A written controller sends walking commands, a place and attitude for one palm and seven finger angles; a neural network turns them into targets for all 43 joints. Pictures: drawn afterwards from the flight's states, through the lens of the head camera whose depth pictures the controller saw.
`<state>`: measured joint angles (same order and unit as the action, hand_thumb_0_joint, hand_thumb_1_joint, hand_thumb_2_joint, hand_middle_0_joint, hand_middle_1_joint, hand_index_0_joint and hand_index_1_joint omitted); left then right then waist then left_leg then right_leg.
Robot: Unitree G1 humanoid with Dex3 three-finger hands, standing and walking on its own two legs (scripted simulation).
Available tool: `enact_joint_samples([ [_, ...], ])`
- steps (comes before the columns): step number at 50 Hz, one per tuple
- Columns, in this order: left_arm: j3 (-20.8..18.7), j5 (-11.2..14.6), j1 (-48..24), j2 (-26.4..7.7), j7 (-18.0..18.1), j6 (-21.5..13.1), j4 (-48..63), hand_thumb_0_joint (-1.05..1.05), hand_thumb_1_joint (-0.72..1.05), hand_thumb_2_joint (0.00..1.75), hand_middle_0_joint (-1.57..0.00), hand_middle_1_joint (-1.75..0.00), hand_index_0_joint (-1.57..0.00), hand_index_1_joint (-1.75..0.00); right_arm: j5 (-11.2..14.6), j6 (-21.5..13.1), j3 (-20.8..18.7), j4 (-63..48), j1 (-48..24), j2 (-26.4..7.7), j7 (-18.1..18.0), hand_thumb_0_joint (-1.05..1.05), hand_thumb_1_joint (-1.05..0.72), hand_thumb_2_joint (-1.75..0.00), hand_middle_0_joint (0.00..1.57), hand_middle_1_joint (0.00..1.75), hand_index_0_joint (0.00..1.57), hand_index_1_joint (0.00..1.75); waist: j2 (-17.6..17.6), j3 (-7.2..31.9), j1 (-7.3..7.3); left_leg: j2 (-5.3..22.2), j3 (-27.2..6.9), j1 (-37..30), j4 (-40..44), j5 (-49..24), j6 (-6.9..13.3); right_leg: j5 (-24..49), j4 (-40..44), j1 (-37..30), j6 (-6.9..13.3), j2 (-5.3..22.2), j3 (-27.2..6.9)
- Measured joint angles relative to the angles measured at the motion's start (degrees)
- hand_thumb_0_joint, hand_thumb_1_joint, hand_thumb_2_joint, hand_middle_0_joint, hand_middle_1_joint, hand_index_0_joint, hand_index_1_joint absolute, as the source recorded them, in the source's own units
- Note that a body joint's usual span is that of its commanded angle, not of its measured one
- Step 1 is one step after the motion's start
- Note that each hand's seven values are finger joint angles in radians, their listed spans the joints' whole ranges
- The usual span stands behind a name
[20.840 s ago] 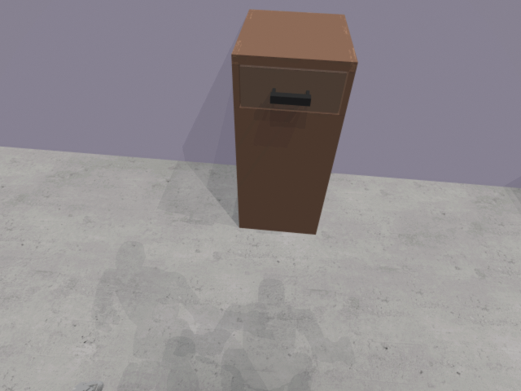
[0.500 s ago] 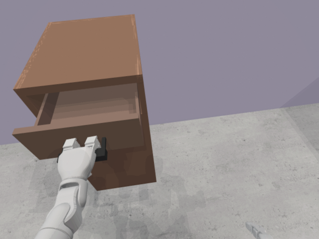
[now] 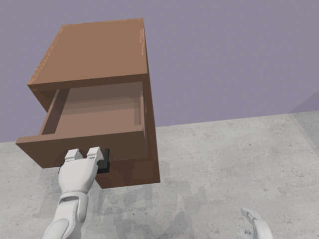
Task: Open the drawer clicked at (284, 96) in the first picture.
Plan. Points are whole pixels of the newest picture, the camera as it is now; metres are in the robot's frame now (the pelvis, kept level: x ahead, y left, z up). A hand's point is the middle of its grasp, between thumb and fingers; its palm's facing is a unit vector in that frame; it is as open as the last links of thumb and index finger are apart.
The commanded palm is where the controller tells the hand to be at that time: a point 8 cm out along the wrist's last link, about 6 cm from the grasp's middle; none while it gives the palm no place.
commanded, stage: pull the drawer open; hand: left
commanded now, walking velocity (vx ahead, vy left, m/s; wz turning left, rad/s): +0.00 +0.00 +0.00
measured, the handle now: (86, 161) +0.31 +0.24 +0.01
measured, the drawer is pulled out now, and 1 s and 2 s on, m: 0.20 0.30 0.30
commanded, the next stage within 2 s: open the thumb to release the handle in 1.08 s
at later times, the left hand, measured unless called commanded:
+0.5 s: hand (85, 200) +0.21 +0.21 -0.01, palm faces -0.01 -0.11 -0.99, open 6.0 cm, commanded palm +0.18 +0.21 +0.04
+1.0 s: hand (82, 220) +0.17 +0.20 -0.01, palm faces -0.01 -0.13 -0.99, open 6.0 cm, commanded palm +0.12 +0.20 +0.04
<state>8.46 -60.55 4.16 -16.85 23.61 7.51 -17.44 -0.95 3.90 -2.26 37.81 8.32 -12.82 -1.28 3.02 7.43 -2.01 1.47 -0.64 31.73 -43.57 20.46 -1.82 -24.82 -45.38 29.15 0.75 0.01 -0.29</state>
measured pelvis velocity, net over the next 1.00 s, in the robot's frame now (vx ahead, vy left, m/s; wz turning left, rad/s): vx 0.00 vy -0.01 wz -0.01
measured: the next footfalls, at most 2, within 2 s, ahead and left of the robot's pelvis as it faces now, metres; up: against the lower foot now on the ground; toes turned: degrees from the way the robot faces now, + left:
none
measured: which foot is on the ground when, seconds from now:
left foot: down 0.00-1.00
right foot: down 0.00-1.00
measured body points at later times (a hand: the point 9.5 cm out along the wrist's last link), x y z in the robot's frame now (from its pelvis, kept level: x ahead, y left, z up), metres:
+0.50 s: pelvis +0.00 +0.00 +0.00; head +0.02 -0.03 +0.45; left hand +0.21 +0.22 +0.04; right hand +0.20 -0.23 -0.11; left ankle +0.01 +0.14 -0.71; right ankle -0.02 -0.11 -0.71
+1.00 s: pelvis +0.00 -0.01 -0.01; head +0.01 -0.04 +0.44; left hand +0.17 +0.21 +0.04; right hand +0.21 -0.21 -0.10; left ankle +0.01 +0.14 -0.71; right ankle -0.02 -0.11 -0.71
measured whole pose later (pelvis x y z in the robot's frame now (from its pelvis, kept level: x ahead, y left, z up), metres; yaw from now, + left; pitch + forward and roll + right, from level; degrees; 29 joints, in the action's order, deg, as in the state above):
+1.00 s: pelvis +0.00 -0.01 -0.01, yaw -1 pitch +8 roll +1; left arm 9.0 -60.8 30.0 -17.0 24.9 6.1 6.1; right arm -2.7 4.3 -0.2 32.5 6.2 -11.5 2.5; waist 2.7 7.6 -3.9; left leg 2.0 -0.3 33.5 -49.0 23.4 -2.4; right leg -27.8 -51.3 31.4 1.3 -0.6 -0.8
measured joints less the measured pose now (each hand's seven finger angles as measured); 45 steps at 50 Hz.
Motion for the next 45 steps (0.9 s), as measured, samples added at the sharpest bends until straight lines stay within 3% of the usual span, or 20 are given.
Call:
enact_joint_samples([
  [20,0.63,0.42,10.78,0.31,0.52,0.71,10.26,0.05,0.65,0.79,-0.29,-1.35,-0.42,-1.34,-0.49,-0.08,0.18,-1.36,-0.57,0.04,1.06,0.01,-0.91,-0.90,0.20,0.30,0.20,0.29,0.02,0.01,-0.41,0.04,0.43,-0.32,-0.83,0.68,-0.07,-0.75,-1.25,0.03,0.04,-0.03,-0.45],
  [37,2.04,-1.10,21.13,0.45,1.85,-0.42,19.77,0.06,0.65,0.79,-0.29,-1.35,-0.42,-1.34,-1.45,0.32,1.20,-4.02,-3.05,0.83,2.73,0.01,-0.91,-0.90,0.20,0.30,0.20,0.29,-0.11,-0.04,-2.25,0.05,0.10,0.92,-4.01,2.35,-0.11,-2.35,-4.06,0.96,0.10,-0.07,-0.19],
  [45,1.59,-0.91,24.35,0.04,1.61,-0.88,22.33,0.06,0.64,0.78,-0.30,-1.35,-0.42,-1.34,-1.60,0.32,1.86,-4.85,-2.62,1.40,3.37,0.01,-0.91,-0.90,0.20,0.30,0.20,0.30,-0.14,0.12,-2.36,0.33,0.07,1.43,-4.92,2.68,-0.40,-2.71,-5.15,1.61,0.39,-0.37,-0.20],
])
